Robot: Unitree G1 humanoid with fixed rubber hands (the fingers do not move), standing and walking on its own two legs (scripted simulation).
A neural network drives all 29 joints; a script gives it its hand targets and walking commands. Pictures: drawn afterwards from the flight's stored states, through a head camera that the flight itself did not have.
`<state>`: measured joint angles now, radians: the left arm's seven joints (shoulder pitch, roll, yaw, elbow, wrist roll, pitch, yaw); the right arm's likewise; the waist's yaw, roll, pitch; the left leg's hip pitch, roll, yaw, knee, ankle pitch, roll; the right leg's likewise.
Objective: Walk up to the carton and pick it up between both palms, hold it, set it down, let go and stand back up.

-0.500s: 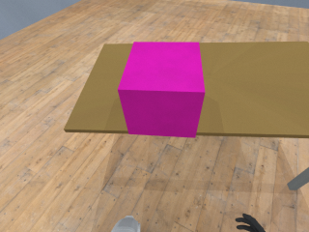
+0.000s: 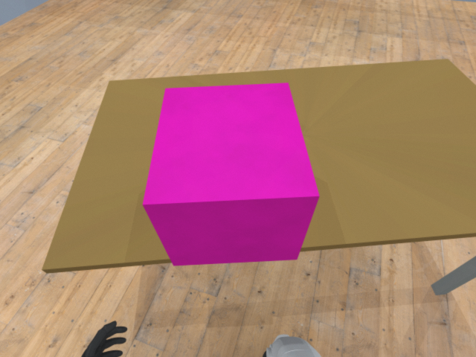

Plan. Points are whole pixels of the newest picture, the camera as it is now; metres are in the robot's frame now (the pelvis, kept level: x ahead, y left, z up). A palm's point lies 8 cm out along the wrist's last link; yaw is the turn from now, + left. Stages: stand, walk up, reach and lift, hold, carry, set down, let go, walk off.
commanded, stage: walk up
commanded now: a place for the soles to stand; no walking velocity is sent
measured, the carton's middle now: (231, 173) +0.46 +0.00 +0.00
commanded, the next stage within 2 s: reach and lift in 1.24 s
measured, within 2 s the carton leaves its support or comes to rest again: neither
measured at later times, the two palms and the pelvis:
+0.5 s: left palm out of the picture +0.12 +0.29 -0.07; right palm (399, 350) +0.13 -0.25 -0.07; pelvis +0.00 +0.02 +0.01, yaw +1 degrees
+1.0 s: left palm out of the picture +0.12 +0.29 -0.07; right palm out of the picture +0.11 -0.26 -0.08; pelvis +0.00 +0.01 +0.01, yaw +2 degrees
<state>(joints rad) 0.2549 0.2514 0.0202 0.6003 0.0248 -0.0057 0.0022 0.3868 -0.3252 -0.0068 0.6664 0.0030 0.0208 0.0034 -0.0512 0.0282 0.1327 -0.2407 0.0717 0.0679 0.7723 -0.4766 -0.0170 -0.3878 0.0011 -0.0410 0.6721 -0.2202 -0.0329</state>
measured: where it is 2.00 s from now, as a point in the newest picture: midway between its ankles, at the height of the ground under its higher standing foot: outside the picture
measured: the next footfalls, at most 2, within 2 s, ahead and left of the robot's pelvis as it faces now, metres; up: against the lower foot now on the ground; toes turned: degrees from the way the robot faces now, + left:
none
